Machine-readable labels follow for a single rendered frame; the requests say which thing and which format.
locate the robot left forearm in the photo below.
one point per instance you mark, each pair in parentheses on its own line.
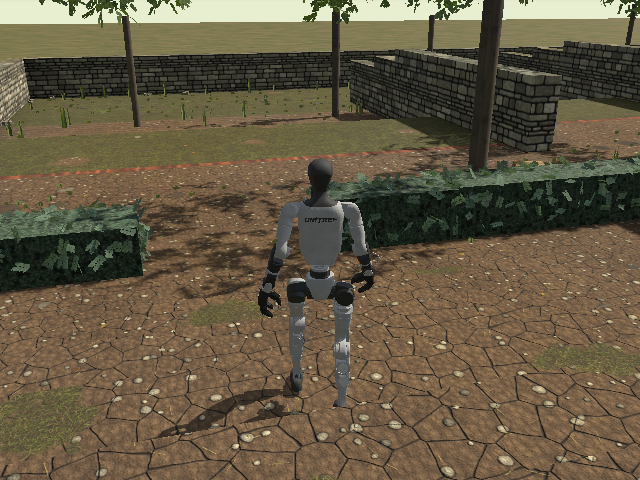
(272,272)

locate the left robot hand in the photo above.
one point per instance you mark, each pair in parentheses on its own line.
(263,302)

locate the left robot upper arm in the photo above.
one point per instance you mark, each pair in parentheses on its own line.
(288,212)

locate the right robot hand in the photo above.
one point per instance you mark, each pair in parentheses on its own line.
(359,277)

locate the robot right forearm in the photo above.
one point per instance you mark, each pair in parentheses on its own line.
(366,262)

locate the right robot upper arm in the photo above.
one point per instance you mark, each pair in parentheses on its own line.
(352,212)

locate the robot head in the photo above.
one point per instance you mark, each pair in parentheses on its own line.
(320,172)

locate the humanoid robot torso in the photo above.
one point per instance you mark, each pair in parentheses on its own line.
(320,240)

